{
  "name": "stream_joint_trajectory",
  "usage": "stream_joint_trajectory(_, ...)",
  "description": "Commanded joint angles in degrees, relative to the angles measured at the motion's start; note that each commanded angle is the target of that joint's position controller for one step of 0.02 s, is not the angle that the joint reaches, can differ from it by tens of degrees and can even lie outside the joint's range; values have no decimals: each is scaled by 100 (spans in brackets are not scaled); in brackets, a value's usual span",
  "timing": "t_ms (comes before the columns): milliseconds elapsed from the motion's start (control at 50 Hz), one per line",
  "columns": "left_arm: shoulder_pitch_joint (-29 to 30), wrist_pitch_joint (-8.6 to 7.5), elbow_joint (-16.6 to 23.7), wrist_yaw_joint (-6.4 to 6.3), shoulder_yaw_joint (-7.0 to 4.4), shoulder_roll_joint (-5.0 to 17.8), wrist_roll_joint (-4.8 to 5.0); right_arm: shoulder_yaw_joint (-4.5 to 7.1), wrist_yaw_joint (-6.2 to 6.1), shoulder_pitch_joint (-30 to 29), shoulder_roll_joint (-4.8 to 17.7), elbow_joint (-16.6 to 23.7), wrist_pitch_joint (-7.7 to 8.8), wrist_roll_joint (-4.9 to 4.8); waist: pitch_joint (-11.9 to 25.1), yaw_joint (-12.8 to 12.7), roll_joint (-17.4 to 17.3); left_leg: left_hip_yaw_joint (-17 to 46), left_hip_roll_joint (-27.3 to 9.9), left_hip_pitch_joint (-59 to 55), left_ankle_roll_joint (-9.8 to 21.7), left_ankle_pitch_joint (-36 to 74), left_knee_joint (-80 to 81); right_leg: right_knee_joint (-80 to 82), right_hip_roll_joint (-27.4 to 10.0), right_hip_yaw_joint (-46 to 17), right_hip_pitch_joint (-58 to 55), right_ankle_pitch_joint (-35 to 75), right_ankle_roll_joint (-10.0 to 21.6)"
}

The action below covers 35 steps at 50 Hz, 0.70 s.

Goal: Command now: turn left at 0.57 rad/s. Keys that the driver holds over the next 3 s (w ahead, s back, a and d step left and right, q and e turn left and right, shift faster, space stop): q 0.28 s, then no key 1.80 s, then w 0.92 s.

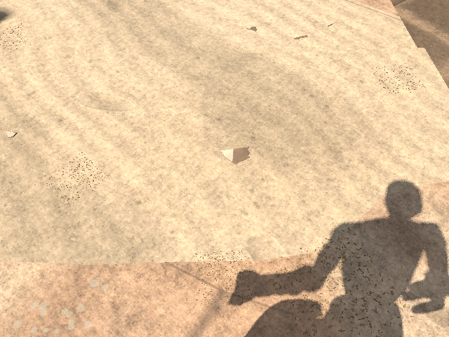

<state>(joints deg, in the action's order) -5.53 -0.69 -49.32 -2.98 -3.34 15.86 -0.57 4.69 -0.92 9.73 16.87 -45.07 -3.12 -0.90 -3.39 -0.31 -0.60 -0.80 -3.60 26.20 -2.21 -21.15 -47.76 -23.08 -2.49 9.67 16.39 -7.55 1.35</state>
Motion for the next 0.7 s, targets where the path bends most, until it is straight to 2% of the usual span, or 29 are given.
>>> stream_joint_trajectory(20, 359, -18, 400, 19, -257, 1084, 106, 126, 118, 349, 495, 343, 11, 6, 839, 204, 745, -226, 63, -817, 228, 286, 802, 659, -1604, -992, -449, 275, 1031)
stream_joint_trajectory(40, 369, 14, 385, 27, -261, 1070, 161, 147, 145, 516, 490, 302, 6, 15, 854, 317, 706, -355, 179, -1168, 360, 613, 1364, 381, -1531, -835, -367, 173, 848)
stream_joint_trajectory(60, 138, 47, 295, 41, -239, 922, 187, 207, 129, 723, 599, 235, -2, 37, 863, 345, 523, -293, 303, -1636, 538, 894, 1846, -89, -1352, -609, -116, -135, 532)
stream_joint_trajectory(80, -127, 77, 228, 95, -186, 644, 122, 326, 59, 905, 986, 247, -4, 47, 707, 286, -465, 780, -303, -2189, 895, 1824, 2636, -1327, -852, -61, 682, -946, -4)
stream_joint_trajectory(100, 74, 72, 575, 116, -115, 402, -111, 429, -40, 771, 1682, 488, 0, 89, 475, 80, -2015, 3056, -1784, -2468, 1918, 2982, 2938, -2890, 109, 124, 2401, -3032, -560)
stream_joint_trajectory(120, 706, 31, 717, 82, -194, 642, -78, 363, 0, 862, 1468, 564, 159, 299, 749, 480, -1258, 3205, -1833, -2025, 2346, 2742, 3127, -3938, 228, -993, 2400, -3123, -475)
stream_joint_trajectory(140, 602, 39, 718, 74, -238, 737, 57, 324, 7, 561, 1346, 593, 292, 304, 673, 233, -942, 2646, -1533, -1946, 2069, 2474, 3129, -4193, 138, -1210, 2471, -2552, -355)
stream_joint_trajectory(160, 342, 52, 566, 38, -281, 794, 72, 313, -13, 186, 1214, 668, 360, 171, 618, 33, -682, 2225, -1201, -1905, 1680, 2170, 3063, -4139, 47, -1290, 2474, -1987, -306)
stream_joint_trajectory(180, 244, 60, 464, -13, -319, 861, 17, 252, -40, -24, 1022, 732, 366, 65, 657, -16, -608, 2054, -1067, -1908, 1458, 2113, 3021, -4079, 2, -1330, 2457, -1647, -316)
stream_joint_trajectory(200, 179, 55, 437, -18, -330, 842, -17, 196, -69, -71, 908, 759, 358, 43, 704, -65, -625, 1893, -939, -1769, 1422, 2407, 2992, -4180, 52, -1303, 2245, -1400, -354)
stream_joint_trajectory(220, 133, 37, 447, -1, -330, 795, -5, 167, -88, 1, 853, 775, 345, 65, 803, -84, -615, 1838, -872, -1757, 1443, 2621, 2965, -4239, 128, -1298, 2105, -1229, -386)
stream_joint_trajectory(260, 144, 9, 486, 14, -310, 697, 44, 160, -124, 169, 841, 782, 341, 66, 883, -38, -591, 1827, -811, -1992, 1483, 2819, 2901, -3959, 193, -1339, 2116, -1032, -444)
stream_joint_trajectory(300, 236, -3, 530, 23, -269, 612, 60, 168, -158, 268, 877, 786, 322, 43, 850, 31, -628, 1880, -794, -2226, 1472, 2705, 2858, -3345, 204, -1371, 2170, -941, -515)
stream_joint_trajectory(340, 285, -4, 531, 63, -230, 562, 66, 164, -177, 274, 882, 806, 296, 61, 843, 106, -725, 1875, -761, -2223, 1466, 2515, 2835, -2774, 174, -1361, 1911, -869, -582)
stream_joint_trajectory(440, 264, -38, 535, 169, -193, 627, 107, 125, -97, 168, 907, 814, 243, 135, 729, 208, -823, 1994, -763, -1719, 1579, 2735, 2697, -1932, 185, -1212, 913, -1187, -557)
stream_joint_trajectory(480, 210, -70, 532, 203, -180, 636, 116, 86, -70, 106, 857, 803, 223, 115, 727, 201, -802, 2110, -766, -1743, 1568, 3044, 2536, -1526, 203, -1165, 625, -1247, -486)
stream_joint_trajectory(520, -20, -123, 459, 254, -151, 551, 103, 22, -76, -50, 746, 791, 203, 49, 736, -10, -700, 2088, -600, -1683, 1376, 3060, 2301, -385, 234, -1077, 23, -504, -343)
stream_joint_trajectory(540, -148, -151, 422, 275, -147, 590, 46, -10, -84, 18, 682, 756, 214, 37, 742, -87, -561, 2055, -439, -1509, 1146, 2728, 2245, 295, 127, -1179, -504, 435, -232)
stream_joint_trajectory(560, -291, -162, 428, 256, -193, 897, -50, -67, -90, 204, 526, 746, 257, 135, 944, 8, -107, 1814, -135, -1184, 822, 1938, 1925, 265, -489, -1707, -1174, 1548, -32)
stream_joint_trajectory(580, -215, -132, 451, 232, -253, 1277, -93, -85, -57, 560, 417, 728, 317, 222, 969, 368, 909, 1192, 553, -657, 516, 362, 1376, 31, -1208, -2381, -1490, 2834, 486)
stream_joint_trajectory(600, -52, -122, 411, 245, -135, 873, -86, -82, -65, 410, 451, 770, 330, 223, 949, 311, 1283, 871, 550, -721, 269, -276, 1394, 177, -1551, -2755, -1023, 2353, 1093)
stream_joint_trajectory(620, 159, -139, 473, 266, -60, 642, -56, -41, -78, 275, 623, 735, 316, 203, 816, 260, 1090, 805, 420, -886, 169, -95, 1429, 240, -1357, -2641, -877, 1876, 1094)
stream_joint_trajectory(640, 166, -149, 438, 271, -67, 685, -40, -34, -94, 83, 595, 754, 288, 185, 803, 192, 1042, 770, 399, -972, 157, 407, 1610, 184, -1096, -2453, -879, 1563, 877)
stream_joint_trajectory(680, 170, -196, 413, 288, -41, 716, -1, -49, -82, 82, 535, 741, 181, 206, 769, 182, 926, 863, 279, -1405, 173, 1261, 1979, 107, -797, -2133, -640, 969, 532)
stream_joint_trajectory(700, 74, -213, 399, 303, -26, 719, -12, -39, -66, 100, 583, 710, 163, 189, 720, 109, 663, 888, 282, -1564, 247, 1544, 1959, 83, -544, -1877, -488, 632, 343)
